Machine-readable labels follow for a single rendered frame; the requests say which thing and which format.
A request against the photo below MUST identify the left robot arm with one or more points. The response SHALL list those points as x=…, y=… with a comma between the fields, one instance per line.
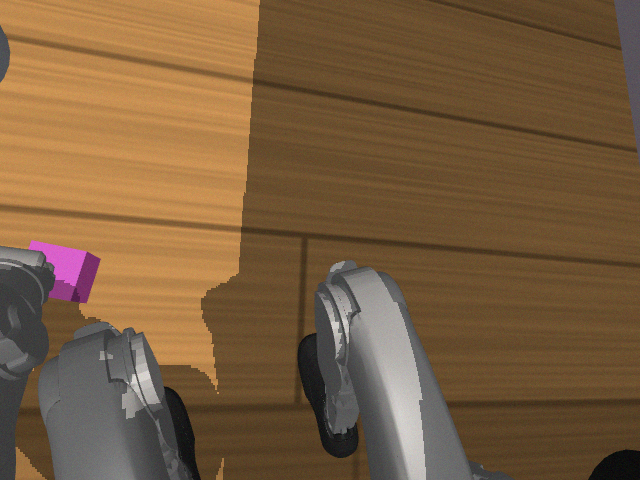
x=25, y=280

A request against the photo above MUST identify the right robot hand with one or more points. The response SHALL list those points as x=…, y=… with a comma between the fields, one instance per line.
x=480, y=474

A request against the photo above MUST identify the left robot foot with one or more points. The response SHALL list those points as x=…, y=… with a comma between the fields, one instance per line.
x=184, y=433

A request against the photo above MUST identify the right robot foot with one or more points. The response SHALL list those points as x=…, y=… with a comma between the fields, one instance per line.
x=338, y=445

